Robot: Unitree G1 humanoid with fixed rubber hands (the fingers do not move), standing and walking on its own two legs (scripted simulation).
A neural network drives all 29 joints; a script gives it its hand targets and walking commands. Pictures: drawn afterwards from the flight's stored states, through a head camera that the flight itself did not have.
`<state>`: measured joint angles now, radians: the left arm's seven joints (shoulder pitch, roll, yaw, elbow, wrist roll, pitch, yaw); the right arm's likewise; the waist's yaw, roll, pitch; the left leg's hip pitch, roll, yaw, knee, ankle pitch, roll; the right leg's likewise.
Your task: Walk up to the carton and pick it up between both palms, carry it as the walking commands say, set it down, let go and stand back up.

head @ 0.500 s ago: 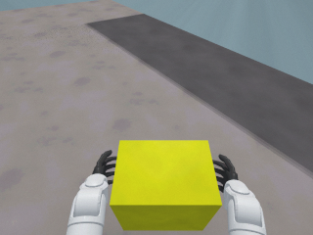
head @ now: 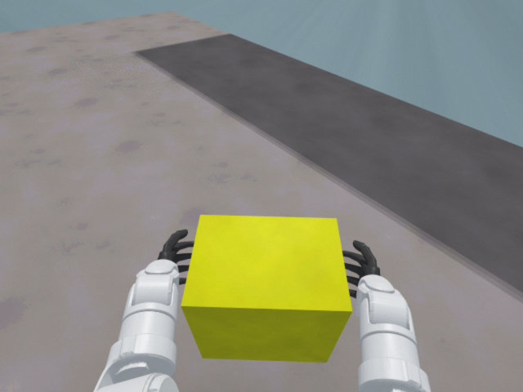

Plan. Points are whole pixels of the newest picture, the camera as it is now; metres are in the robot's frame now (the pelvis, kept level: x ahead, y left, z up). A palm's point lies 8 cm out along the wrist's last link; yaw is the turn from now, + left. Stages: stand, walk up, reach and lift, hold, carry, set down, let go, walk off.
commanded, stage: set down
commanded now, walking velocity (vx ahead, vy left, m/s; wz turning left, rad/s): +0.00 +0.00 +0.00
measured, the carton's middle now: (266, 291) +0.34 -0.02 -0.05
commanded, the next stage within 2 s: none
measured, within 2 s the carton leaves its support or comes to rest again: neither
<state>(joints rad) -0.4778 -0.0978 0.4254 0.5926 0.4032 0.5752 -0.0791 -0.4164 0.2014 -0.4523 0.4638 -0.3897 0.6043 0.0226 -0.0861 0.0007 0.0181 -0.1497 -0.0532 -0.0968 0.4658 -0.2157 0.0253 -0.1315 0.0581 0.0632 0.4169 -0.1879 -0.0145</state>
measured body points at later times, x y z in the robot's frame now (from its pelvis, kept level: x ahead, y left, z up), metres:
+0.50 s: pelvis +0.01 +0.01 -0.03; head +0.12 +0.01 +0.41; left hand +0.36 +0.13 -0.08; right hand +0.32 -0.20 -0.08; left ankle +0.03 +0.10 -0.74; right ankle +0.03 -0.11 -0.74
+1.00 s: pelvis -0.04 +0.00 -0.10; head +0.16 -0.01 +0.31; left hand +0.40 +0.12 -0.17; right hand +0.34 -0.20 -0.17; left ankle +0.03 +0.10 -0.74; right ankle +0.03 -0.11 -0.74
